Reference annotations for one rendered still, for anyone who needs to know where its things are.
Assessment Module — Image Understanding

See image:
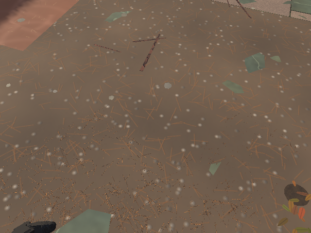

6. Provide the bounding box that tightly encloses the left robot hand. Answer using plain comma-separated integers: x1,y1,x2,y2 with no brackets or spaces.
12,220,56,233

